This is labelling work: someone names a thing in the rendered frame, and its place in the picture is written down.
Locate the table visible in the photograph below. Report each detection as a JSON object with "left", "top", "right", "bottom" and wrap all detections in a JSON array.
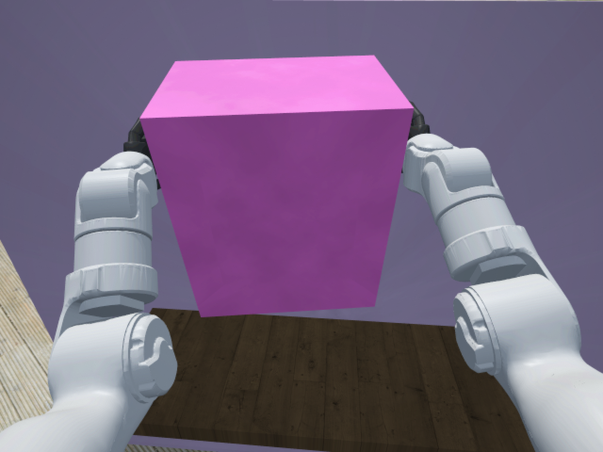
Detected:
[{"left": 133, "top": 308, "right": 535, "bottom": 452}]

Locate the left robot hand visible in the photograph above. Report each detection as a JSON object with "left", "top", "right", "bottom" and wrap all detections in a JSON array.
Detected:
[{"left": 123, "top": 117, "right": 161, "bottom": 189}]

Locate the right robot hand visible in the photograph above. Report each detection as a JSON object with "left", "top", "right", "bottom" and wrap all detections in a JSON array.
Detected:
[{"left": 401, "top": 101, "right": 430, "bottom": 173}]

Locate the right robot forearm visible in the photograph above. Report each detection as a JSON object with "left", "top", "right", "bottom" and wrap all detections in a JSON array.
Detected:
[{"left": 402, "top": 134, "right": 581, "bottom": 352}]

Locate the carton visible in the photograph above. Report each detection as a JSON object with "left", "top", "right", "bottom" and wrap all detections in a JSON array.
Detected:
[{"left": 139, "top": 56, "right": 414, "bottom": 317}]

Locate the left robot upper arm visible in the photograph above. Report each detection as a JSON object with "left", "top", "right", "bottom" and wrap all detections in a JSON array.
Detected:
[{"left": 0, "top": 313, "right": 177, "bottom": 452}]

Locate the right robot upper arm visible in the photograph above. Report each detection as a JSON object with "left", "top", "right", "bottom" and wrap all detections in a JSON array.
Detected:
[{"left": 453, "top": 273, "right": 603, "bottom": 452}]

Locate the left robot forearm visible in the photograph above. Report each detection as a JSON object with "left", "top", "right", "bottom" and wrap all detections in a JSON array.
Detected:
[{"left": 47, "top": 152, "right": 158, "bottom": 399}]

